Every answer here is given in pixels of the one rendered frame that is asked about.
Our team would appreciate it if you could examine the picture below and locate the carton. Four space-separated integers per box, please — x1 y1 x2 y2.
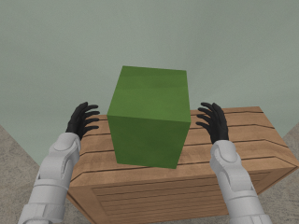
107 65 192 169

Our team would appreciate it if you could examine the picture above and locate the right robot hand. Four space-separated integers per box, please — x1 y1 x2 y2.
195 102 229 145

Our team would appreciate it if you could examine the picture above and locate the right robot forearm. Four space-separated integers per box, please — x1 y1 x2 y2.
209 140 273 224

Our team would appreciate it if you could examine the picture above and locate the left robot hand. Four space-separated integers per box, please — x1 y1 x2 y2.
65 102 100 141

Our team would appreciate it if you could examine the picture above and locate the left robot forearm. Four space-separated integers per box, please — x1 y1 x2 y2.
18 133 81 224

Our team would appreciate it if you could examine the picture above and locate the pedestal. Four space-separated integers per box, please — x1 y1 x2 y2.
66 106 299 224

